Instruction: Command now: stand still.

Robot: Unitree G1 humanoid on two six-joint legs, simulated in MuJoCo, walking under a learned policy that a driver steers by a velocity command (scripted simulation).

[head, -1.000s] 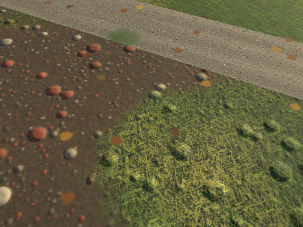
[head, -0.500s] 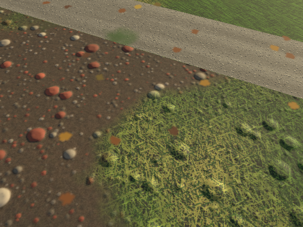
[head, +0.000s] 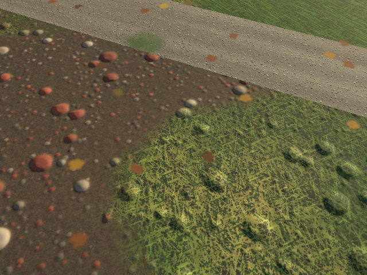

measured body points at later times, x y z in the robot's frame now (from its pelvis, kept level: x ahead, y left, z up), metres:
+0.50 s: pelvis +0.09 -0.07 -0.02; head +0.10 -0.08 +0.43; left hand +0.18 +0.21 -0.13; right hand +0.06 -0.33 -0.17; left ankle -0.05 +0.10 -0.71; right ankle +0.10 -0.17 -0.74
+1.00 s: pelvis +0.45 -0.05 -0.04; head +0.50 -0.06 +0.41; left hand +0.35 +0.19 -0.17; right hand +0.69 -0.28 -0.12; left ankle +0.61 +0.04 -0.74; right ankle +0.14 -0.18 -0.67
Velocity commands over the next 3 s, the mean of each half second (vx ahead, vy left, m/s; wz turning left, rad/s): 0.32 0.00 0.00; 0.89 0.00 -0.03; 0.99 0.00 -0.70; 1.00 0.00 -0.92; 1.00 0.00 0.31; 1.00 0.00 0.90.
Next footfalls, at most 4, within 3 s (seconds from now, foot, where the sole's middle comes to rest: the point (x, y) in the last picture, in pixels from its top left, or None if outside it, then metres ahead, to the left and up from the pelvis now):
0.46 right None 0.14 -0.18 -0.77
0.96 left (179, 237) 0.64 0.05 -0.77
1.44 right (237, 156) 1.04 -0.22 -0.77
1.88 left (241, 92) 1.48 -0.28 -0.77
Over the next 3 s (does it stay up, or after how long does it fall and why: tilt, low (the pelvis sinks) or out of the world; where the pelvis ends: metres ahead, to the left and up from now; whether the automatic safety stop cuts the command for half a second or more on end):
stays up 1.94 -0.79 0.00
